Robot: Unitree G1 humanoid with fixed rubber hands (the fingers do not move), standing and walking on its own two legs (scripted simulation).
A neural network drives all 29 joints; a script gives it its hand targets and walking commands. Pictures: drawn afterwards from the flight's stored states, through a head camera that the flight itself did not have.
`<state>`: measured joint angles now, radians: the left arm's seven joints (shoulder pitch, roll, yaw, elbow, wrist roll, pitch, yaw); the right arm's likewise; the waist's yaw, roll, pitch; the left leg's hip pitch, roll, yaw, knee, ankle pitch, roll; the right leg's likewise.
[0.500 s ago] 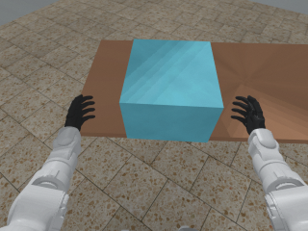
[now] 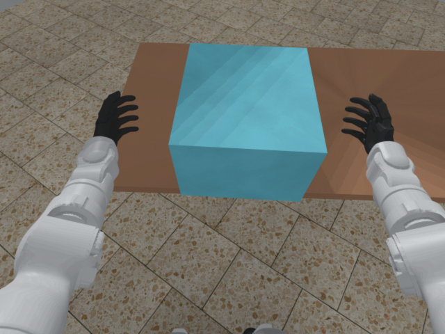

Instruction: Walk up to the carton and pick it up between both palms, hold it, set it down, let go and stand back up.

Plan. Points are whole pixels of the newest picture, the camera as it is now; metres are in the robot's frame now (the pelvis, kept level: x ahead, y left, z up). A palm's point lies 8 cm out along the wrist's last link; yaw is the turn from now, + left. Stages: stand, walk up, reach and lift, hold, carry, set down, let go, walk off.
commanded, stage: reach and lift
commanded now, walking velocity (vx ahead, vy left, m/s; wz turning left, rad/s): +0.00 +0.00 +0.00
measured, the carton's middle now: (244, 121) +0.56 -0.04 -0.01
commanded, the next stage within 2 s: none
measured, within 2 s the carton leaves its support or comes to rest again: neither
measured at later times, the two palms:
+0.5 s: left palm (104, 102) +0.49 +0.23 +0.12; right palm (376, 101) +0.48 -0.26 +0.13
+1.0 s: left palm (112, 114) +0.50 +0.23 +0.08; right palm (362, 116) +0.48 -0.26 +0.09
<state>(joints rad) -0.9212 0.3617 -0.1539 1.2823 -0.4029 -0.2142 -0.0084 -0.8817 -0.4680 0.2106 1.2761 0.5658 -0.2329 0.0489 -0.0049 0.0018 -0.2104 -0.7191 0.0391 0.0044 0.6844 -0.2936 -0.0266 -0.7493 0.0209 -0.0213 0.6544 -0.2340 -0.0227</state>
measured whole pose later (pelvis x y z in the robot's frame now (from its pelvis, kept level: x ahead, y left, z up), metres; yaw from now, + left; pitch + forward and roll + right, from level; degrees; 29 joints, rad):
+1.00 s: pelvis +0.00 +0.00 -0.01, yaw +1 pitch +30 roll +0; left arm -1.27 0.40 -0.31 1.62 -0.46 -0.30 -0.02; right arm -1.16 -0.46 0.18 1.50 0.52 -0.24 0.09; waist -0.05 -0.02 -0.27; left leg -0.93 0.03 -0.02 0.65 -0.24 -0.03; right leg -0.95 0.01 -0.04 0.61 -0.19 -0.02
